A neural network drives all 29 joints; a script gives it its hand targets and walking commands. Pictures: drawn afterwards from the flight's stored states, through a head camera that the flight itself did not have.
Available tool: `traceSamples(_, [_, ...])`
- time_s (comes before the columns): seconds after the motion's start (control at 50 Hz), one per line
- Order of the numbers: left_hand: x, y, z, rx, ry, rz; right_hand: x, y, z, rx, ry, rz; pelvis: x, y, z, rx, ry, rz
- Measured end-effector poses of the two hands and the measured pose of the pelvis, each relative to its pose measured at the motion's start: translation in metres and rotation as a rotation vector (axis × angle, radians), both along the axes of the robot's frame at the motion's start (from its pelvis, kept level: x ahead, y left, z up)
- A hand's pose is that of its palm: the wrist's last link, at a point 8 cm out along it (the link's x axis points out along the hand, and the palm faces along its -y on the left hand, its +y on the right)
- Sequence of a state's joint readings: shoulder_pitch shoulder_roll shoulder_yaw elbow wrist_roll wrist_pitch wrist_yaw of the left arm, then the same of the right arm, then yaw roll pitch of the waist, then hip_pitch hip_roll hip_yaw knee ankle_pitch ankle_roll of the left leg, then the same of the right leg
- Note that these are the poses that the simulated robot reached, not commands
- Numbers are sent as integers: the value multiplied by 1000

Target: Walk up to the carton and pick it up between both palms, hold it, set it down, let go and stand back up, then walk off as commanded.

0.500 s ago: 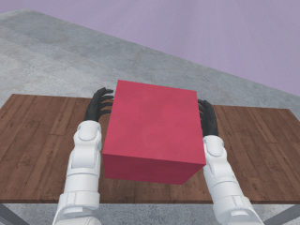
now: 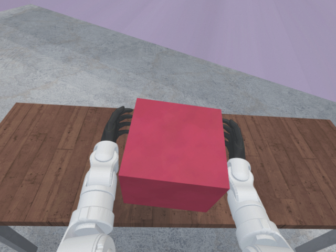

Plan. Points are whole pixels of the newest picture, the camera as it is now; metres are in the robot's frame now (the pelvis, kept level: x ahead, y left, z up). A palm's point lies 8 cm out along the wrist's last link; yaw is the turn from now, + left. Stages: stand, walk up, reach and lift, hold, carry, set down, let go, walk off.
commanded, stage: set down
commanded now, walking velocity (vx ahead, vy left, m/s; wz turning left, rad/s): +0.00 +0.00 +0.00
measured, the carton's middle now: (172, 156) +0.35 +0.00 +0.05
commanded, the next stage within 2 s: none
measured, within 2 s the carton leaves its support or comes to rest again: rests again in 1.68 s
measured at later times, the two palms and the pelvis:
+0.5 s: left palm (112, 149) +0.38 +0.16 +0.03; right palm (227, 160) +0.36 -0.15 +0.03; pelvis +0.01 +0.01 +0.00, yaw +0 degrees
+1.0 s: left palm (114, 156) +0.38 +0.16 -0.02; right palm (222, 169) +0.35 -0.14 -0.01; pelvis +0.00 +0.01 -0.01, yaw +0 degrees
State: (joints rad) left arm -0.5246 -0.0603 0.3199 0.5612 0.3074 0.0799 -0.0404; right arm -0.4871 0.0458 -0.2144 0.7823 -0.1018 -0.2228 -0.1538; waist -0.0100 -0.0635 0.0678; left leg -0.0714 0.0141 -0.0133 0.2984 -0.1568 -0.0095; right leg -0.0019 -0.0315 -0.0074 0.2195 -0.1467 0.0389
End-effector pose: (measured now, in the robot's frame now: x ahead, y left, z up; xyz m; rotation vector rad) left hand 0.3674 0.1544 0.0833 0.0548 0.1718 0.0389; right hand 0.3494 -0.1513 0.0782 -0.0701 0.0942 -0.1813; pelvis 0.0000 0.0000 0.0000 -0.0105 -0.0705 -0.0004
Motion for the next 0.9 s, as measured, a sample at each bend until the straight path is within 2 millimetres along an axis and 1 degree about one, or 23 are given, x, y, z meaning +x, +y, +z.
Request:
traceSamples(0.18, [5, 2, -18, -9, 19, -10, 2, 2, -14, -2, 18, -10, 3, 3, 0, -1, 37, -3])
traceSamples(0.54, [9, 4, -62, -22, 62, -4, 6, 5, -48, 4, 59, -14, 7, 6, -1, -8, 155, -7])
traceSamples(0.9, [14, 4, -92, -17, 111, -26, 4, 7, -75, 12, 111, -38, 3, 8, -6, -17, 264, -6])
